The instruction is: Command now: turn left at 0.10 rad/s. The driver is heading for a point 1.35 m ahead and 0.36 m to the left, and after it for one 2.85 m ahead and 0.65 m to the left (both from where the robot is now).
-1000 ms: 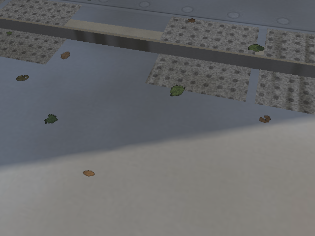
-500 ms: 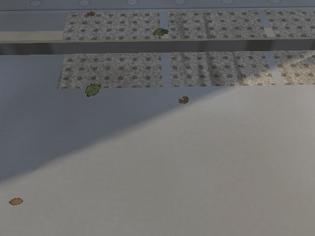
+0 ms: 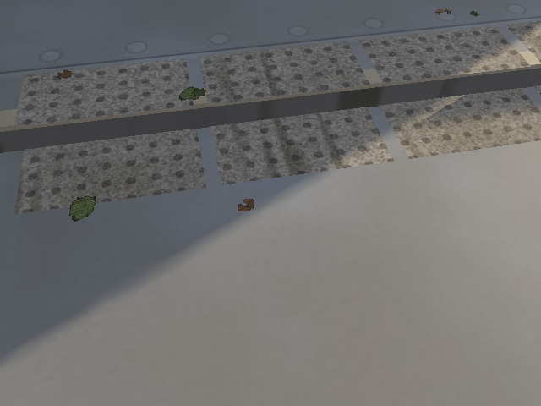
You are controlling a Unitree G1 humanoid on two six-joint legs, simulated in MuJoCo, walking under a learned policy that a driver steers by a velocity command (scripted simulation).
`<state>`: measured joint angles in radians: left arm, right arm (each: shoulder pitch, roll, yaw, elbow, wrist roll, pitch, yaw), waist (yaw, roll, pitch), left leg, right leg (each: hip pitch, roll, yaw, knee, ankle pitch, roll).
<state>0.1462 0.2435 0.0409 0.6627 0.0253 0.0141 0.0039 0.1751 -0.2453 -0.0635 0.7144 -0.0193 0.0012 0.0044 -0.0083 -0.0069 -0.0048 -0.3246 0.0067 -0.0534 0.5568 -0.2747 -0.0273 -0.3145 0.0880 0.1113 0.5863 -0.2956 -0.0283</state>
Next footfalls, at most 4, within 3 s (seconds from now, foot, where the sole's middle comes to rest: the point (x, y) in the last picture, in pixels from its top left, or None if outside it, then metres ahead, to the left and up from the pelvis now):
0.54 left None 0.04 0.16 -0.77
1.08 right None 0.18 -0.01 -0.77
1.52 left None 0.39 0.30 -0.77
2.02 right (261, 330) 0.70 0.04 -0.77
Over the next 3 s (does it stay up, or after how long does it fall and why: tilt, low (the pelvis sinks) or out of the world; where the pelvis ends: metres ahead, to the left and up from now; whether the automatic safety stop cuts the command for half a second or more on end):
stays up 0.84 0.12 0.00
